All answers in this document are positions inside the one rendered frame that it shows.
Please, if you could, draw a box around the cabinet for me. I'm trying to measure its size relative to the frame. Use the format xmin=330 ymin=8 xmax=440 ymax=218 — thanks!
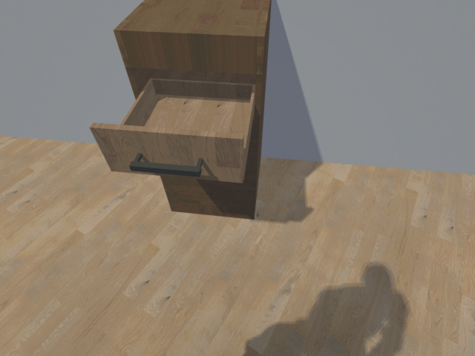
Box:
xmin=114 ymin=0 xmax=272 ymax=220

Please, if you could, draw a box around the drawer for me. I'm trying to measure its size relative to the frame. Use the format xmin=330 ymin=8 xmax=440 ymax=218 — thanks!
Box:
xmin=90 ymin=78 xmax=255 ymax=183

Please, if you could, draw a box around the handle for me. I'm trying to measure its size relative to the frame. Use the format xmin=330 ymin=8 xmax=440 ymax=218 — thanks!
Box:
xmin=129 ymin=153 xmax=203 ymax=177

